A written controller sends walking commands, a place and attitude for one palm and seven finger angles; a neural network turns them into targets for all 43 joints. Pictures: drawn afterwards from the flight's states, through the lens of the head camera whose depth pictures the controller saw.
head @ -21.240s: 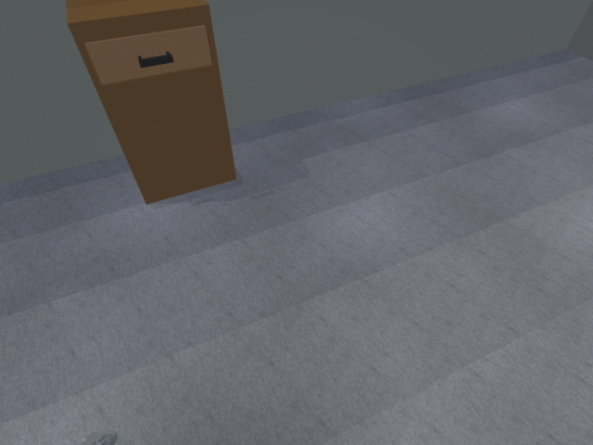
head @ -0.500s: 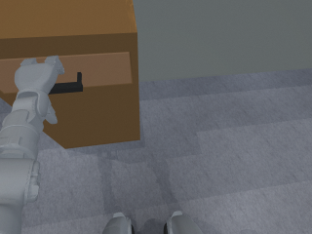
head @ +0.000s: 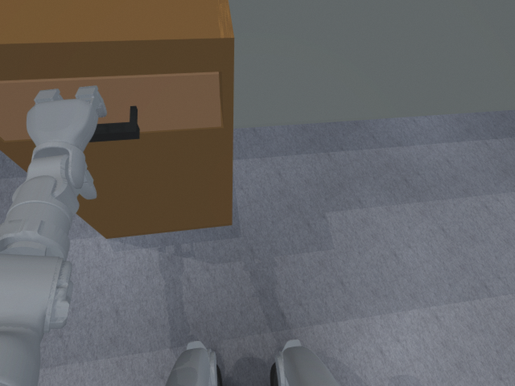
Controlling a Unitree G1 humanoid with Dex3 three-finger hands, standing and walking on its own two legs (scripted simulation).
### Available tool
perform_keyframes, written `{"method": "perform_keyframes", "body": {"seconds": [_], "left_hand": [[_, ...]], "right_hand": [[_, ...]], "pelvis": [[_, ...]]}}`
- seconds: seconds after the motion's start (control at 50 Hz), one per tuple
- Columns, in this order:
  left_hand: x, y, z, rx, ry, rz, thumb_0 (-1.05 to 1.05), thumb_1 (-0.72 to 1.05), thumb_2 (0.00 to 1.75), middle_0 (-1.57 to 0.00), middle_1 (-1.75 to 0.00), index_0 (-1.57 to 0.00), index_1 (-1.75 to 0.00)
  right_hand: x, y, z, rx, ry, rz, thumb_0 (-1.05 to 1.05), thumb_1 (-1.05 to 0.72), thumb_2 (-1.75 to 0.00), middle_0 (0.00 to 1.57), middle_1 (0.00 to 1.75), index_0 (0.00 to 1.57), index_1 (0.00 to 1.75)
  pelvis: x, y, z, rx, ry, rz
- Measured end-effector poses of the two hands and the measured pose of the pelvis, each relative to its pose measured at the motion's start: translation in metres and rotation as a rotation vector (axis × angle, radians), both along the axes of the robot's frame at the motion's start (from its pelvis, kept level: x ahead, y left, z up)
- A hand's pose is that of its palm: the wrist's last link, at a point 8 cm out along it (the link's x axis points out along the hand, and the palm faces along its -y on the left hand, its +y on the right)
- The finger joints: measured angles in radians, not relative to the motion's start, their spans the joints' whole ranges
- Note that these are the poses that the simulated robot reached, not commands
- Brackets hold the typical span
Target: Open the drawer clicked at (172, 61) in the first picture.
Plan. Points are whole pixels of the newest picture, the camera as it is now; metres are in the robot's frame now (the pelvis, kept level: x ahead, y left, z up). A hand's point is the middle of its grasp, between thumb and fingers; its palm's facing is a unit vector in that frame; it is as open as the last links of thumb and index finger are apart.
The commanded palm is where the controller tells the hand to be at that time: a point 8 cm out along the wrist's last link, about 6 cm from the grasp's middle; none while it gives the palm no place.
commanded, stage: lower the fingers behind the handle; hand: left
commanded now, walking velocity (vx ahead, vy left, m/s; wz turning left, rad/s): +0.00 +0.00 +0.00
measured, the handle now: (103, 123) +0.56 +0.24 -0.01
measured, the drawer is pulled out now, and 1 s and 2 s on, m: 0.00 0.00 0.00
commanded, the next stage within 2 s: lift the fingers back up to retry in 0.80 s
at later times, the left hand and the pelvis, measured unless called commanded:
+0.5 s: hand (82, 146) +0.50 +0.26 -0.01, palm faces -0.06 +0.01 -1.00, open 13.9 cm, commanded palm +0.49 +0.23 +0.01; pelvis -0.03 +0.00 -0.03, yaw +0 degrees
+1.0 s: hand (84, 155) +0.50 +0.26 -0.03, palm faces -0.11 -0.03 -0.99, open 13.9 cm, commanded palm +0.50 +0.23 +0.03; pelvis -0.04 -0.01 -0.04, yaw +0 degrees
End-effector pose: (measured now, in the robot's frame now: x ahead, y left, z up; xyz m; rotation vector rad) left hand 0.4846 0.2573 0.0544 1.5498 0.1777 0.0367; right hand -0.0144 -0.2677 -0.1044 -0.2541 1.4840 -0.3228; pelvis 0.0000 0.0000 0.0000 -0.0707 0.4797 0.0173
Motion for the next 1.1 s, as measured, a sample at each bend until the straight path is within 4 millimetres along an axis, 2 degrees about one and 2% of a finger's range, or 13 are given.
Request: {"method": "perform_keyframes", "body": {"seconds": [0.72, 0.84, 0.96, 1.1], "left_hand": [[0.0, -0.002, -0.007, 0.039, -0.022, 0.013, 0.0, -0.49, 0.3, -0.23, -1.3, -0.31, -1.2], [0.002, 0.001, -0.01, 0.042, -0.007, 0.02, 0.0, -0.49, 0.3, -0.23, -1.29, -0.31, -1.2], [0.0, 0.004, -0.025, 0.012, 0.035, 0.01, 0.0, -0.49, 0.3, -0.24, -1.25, -0.31, -1.2], [-0.006, 0.008, -0.023, -0.025, -0.009, -0.018, 0.0, -0.49, 0.3, -0.27, -1.2, -0.31, -1.2]], "right_hand": [[-0.037, -0.004, -0.034, -0.013, -0.028, 0.012, 0.01, -0.91, -0.9, 0.2, 0.29, 0.2, 0.3], [-0.042, -0.004, -0.036, -0.016, -0.02, 0.009, 0.01, -0.91, -0.9, 0.2, 0.29, 0.2, 0.3], [-0.045, -0.004, -0.035, -0.026, -0.003, 0.002, 0.01, -0.91, -0.9, 0.2, 0.29, 0.2, 0.3], [-0.04, 0.0, -0.025, -0.019, 0.025, 0.001, 0.01, -0.91, -0.9, 0.2, 0.29, 0.2, 0.3]], "pelvis": [[-0.043, -0.007, -0.039, -0.007, 0.042, 0.005], [-0.045, -0.007, -0.042, -0.008, 0.05, 0.005], [-0.043, -0.007, -0.042, -0.011, 0.061, 0.001], [-0.032, -0.004, -0.031, -0.016, 0.052, 0.004]]}}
